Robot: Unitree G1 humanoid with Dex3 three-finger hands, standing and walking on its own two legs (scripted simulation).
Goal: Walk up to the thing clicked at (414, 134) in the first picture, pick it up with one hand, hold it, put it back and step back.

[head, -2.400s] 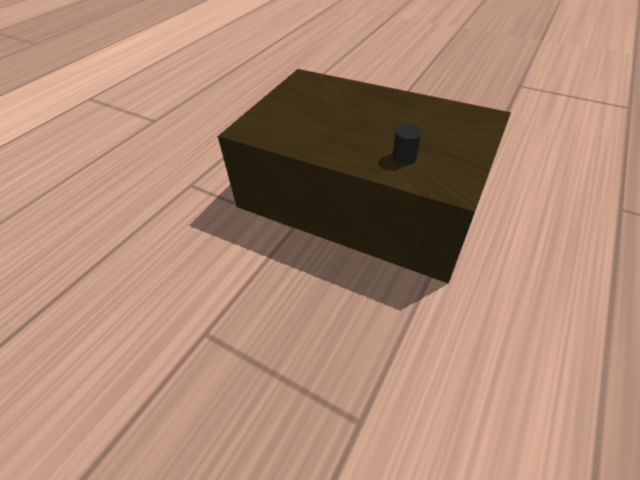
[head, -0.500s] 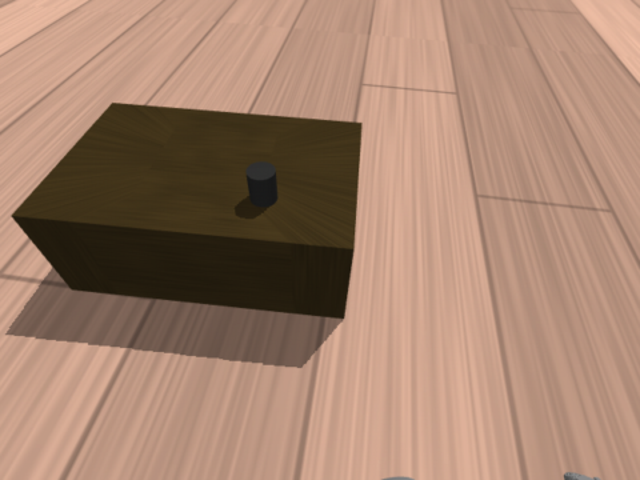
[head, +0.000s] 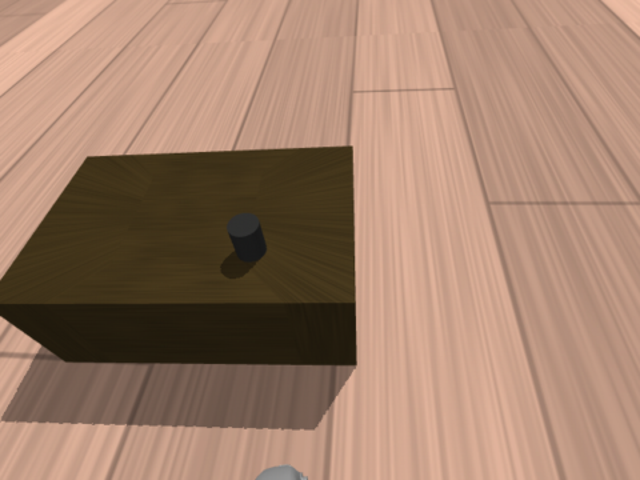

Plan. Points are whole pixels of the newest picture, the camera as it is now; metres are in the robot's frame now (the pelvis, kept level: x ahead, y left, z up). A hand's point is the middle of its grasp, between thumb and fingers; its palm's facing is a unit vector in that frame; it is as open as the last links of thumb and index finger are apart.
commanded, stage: walk up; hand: left
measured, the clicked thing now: (247, 237) +0.77 +0.25 -0.32
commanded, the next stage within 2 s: none
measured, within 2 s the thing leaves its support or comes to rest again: neither
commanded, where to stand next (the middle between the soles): +0.27 +0.05 m, yaw -1 degrees
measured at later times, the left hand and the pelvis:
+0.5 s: hand (144, 418) +0.25 +0.31 -0.13, palm faces -0.11 -0.92 -0.39, open 7.4 cm; pelvis +0.16 +0.04 +0.01, yaw -3 degrees
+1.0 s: hand (174, 377) +0.32 +0.29 -0.15, palm faces -0.02 -0.95 -0.31, open 7.4 cm; pelvis +0.21 +0.04 +0.01, yaw -1 degrees
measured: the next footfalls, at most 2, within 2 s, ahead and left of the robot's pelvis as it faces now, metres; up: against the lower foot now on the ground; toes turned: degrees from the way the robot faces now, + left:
left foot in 0.14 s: +0.24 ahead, +0.16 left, +0.00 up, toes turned +0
right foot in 0.54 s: +0.30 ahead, -0.09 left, +0.00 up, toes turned -4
